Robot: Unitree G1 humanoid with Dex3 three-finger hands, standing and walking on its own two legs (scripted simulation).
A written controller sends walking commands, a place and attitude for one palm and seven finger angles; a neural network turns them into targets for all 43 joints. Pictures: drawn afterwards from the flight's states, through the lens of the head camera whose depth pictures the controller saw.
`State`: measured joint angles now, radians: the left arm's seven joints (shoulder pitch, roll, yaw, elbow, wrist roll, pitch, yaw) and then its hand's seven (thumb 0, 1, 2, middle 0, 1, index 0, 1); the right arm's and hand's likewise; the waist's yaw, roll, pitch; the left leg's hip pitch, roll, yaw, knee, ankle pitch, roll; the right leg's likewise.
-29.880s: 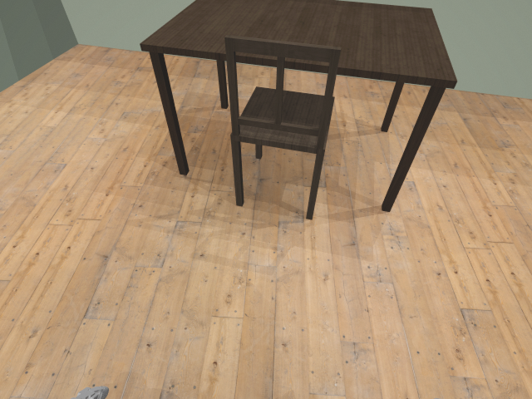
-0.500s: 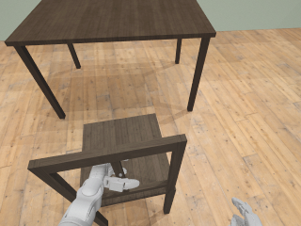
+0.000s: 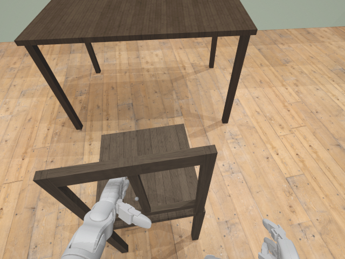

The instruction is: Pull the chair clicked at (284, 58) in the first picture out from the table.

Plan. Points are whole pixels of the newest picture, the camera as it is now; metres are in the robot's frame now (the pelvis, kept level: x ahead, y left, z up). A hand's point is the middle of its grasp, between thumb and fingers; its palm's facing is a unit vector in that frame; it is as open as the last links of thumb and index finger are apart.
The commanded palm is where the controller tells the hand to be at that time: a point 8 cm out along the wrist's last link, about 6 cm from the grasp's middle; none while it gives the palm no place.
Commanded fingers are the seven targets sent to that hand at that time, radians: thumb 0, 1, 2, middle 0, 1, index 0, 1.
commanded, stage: draw the fingers out of the gap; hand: left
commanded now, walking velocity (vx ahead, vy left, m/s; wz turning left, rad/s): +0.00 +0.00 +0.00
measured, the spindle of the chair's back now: (140, 194) +0.31 +0.09 -0.08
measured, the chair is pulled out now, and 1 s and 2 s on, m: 0.66 0.66 0.66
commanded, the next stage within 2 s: draw the hand back to the body in 0.78 s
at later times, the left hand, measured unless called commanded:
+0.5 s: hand (127, 233) +0.20 +0.11 -0.03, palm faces -0.14 -0.99 -0.10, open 17.5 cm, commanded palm +0.19 +0.16 -0.01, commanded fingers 0.00 -0.55 0.20 0.00 0.00 0.00 0.00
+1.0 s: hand (123, 256) +0.15 +0.10 -0.01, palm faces -0.03 -1.00 +0.03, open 17.5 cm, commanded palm +0.13 +0.17 +0.01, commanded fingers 0.00 -0.55 0.20 0.00 0.00 0.00 0.00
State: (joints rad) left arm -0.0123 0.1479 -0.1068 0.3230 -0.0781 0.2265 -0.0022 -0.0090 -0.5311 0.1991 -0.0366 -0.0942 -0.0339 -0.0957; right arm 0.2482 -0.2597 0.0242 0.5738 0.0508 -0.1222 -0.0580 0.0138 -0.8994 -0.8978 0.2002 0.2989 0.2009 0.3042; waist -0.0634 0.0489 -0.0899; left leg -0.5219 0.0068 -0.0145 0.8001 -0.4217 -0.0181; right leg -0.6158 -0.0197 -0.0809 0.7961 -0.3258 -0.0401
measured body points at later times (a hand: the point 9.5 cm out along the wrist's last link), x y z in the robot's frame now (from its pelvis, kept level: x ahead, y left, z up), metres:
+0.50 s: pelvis +0.02 +0.00 -0.01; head +0.04 -0.02 +0.44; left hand +0.20 +0.16 -0.02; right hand +0.19 -0.24 -0.08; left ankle -0.01 +0.14 -0.70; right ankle +0.04 -0.09 -0.70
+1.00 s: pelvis +0.00 +0.01 -0.03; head +0.03 +0.00 +0.42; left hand +0.15 +0.16 -0.01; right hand +0.19 -0.23 -0.08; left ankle -0.01 +0.14 -0.70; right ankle +0.04 -0.09 -0.70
